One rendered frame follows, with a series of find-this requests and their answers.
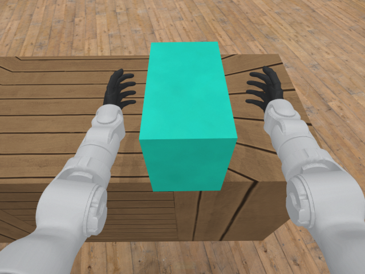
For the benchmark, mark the carton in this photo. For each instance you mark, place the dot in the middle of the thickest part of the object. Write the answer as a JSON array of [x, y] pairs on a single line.
[[187, 132]]

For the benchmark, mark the left robot hand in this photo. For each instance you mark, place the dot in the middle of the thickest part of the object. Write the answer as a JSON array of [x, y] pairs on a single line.
[[113, 94]]

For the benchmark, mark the pedestal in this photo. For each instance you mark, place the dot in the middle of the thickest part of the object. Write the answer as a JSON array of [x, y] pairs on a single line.
[[47, 105]]

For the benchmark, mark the robot right forearm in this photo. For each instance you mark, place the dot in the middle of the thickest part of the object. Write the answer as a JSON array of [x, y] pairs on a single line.
[[297, 149]]

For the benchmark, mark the right robot hand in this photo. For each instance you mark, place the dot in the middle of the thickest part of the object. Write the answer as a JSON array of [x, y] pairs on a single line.
[[271, 87]]

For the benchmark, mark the robot left upper arm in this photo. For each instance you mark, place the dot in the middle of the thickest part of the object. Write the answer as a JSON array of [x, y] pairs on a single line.
[[69, 213]]

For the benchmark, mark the robot right upper arm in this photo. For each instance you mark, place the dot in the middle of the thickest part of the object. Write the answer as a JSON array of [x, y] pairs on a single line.
[[330, 206]]

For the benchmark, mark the robot left forearm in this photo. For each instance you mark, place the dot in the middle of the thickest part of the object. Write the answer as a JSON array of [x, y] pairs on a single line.
[[96, 154]]

